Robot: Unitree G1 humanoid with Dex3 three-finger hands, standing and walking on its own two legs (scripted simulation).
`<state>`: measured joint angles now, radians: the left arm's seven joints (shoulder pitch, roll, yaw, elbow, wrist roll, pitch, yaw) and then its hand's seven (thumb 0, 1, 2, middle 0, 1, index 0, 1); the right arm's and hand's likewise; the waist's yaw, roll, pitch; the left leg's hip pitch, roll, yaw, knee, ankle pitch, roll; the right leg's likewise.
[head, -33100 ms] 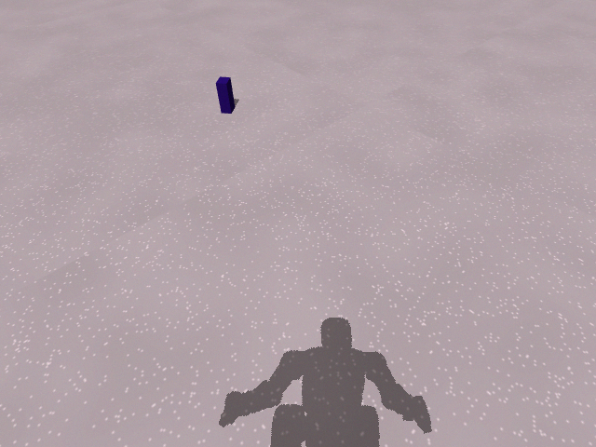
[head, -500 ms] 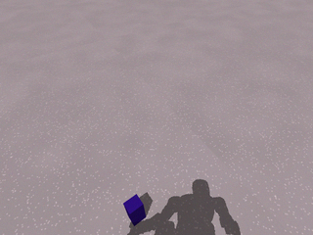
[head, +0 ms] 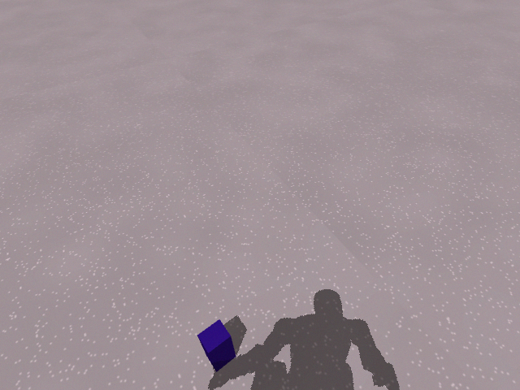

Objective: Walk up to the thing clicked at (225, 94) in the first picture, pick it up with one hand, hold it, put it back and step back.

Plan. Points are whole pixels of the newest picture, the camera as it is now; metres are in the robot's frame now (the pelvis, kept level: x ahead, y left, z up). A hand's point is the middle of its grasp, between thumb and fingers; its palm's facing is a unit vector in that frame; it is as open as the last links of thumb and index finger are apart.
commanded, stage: stand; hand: left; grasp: from the side
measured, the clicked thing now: (217, 346) +0.42 +0.20 -0.68
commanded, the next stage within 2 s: step back in 0.88 s
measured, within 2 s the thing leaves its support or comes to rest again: neither
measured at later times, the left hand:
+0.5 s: hand out of the picture +0.08 +0.25 -0.16, palm faces -0.02 -0.94 -0.34, open 7.4 cm
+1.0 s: hand out of the picture +0.10 +0.26 -0.16, palm faces +0.01 -0.94 -0.35, open 7.4 cm
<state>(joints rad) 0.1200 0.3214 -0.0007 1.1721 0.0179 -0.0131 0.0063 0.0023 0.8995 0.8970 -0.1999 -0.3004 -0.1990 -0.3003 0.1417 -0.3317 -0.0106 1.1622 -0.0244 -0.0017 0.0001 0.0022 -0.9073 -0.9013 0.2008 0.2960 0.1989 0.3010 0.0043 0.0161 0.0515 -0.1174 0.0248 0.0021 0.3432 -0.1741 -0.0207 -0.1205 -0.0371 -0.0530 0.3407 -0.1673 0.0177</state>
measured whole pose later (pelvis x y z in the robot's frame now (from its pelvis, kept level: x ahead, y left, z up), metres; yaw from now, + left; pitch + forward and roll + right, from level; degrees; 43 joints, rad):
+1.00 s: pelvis +0.01 +0.00 -0.01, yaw +0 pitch -2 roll +0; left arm 0.08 0.35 0.04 1.07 -0.01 0.00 0.00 0.00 0.90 0.90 -0.20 -0.30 -0.20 -0.30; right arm 0.07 -0.36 -0.03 1.09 0.00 0.02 0.01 0.00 -0.91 -0.90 0.20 0.30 0.20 0.30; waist 0.00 0.01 0.10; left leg -0.19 0.03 0.01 0.45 -0.23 -0.01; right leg -0.18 -0.03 -0.05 0.42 -0.21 0.02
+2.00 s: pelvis -0.21 +0.05 -0.03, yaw -2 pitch -3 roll +1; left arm 0.10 0.39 0.07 0.77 0.02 0.07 0.01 0.00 0.90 0.90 -0.20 -0.30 -0.20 -0.30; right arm 0.18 -0.38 -0.05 0.89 -0.04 0.02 0.00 0.00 -0.91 -0.90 0.20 0.30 0.20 0.30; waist 0.00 -0.04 0.19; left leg -0.26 -0.04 -0.03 0.66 -0.35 0.02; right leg -0.45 0.03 0.10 0.86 -0.46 0.00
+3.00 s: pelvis -0.55 -0.02 -0.03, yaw -5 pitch -3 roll -1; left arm 0.19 0.36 0.06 0.88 0.03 0.04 0.00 0.00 0.90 0.90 -0.20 -0.30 -0.20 -0.30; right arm 0.07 -0.41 -0.05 0.83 -0.02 0.06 -0.01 0.00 -0.90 -0.90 0.20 0.30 0.20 0.30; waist 0.02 0.07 0.17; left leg -0.48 0.05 -0.09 0.77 -0.34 -0.01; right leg -0.24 0.05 0.01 0.70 -0.42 -0.02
